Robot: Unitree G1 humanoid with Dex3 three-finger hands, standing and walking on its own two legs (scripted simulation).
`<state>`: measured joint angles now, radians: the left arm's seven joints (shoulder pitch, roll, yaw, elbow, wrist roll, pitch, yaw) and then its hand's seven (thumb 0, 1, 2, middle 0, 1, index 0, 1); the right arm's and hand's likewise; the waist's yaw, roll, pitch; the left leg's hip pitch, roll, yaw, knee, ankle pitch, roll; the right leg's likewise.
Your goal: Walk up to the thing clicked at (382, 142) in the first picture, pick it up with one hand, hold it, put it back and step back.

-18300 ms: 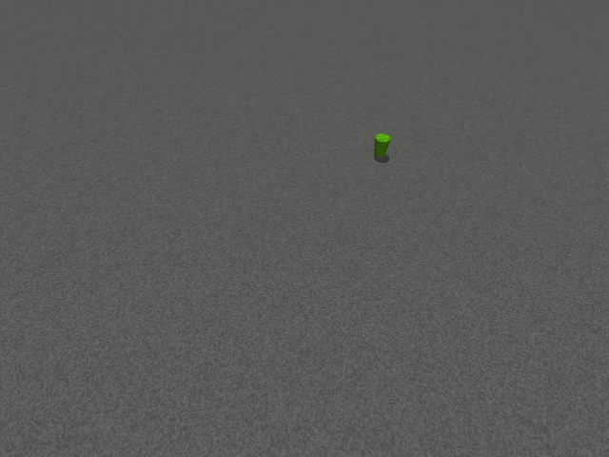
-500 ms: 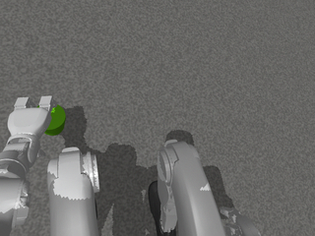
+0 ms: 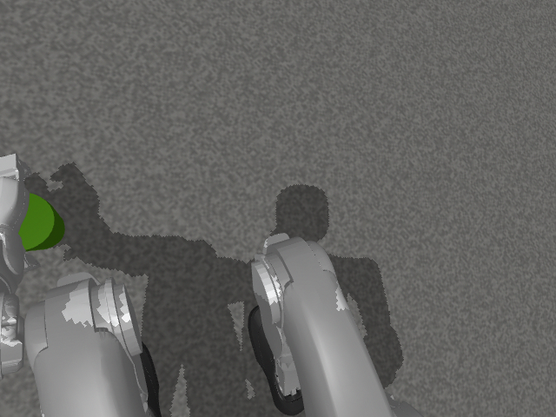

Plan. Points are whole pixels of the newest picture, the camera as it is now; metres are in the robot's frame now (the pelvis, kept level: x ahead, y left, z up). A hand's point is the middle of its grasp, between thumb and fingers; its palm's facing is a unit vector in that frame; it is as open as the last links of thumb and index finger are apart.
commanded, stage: rest palm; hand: left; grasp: from above
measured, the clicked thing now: (33, 226) +0.41 +0.27 -0.26
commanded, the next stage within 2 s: close in 1.30 s
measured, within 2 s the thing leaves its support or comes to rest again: neither
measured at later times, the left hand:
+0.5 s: hand (14, 227) +0.40 +0.28 -0.23, palm faces -0.42 -0.11 -0.90, open 14.6 cm
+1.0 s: hand (18, 233) +0.40 +0.28 -0.23, palm faces -0.40 -0.10 -0.91, open 14.3 cm
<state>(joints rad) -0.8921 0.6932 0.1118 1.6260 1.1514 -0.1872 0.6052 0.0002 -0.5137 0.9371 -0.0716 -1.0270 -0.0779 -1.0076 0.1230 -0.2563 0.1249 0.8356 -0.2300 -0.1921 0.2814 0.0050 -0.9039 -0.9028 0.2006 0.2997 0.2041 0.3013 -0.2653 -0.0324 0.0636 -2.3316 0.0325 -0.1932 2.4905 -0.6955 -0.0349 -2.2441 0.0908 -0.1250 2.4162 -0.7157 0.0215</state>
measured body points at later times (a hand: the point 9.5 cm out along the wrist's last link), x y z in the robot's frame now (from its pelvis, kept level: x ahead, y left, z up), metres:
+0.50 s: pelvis +0.00 +0.00 +0.00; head +0.24 +0.09 +0.36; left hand +0.42 +0.29 -0.18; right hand +0.06 -0.26 -0.09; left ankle +0.07 +0.14 -0.27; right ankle +0.09 -0.11 -0.27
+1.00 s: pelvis -0.01 +0.01 -0.01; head +0.23 +0.10 +0.36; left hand +0.41 +0.28 -0.18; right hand +0.04 -0.25 -0.09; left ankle +0.07 +0.14 -0.27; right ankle +0.09 -0.11 -0.27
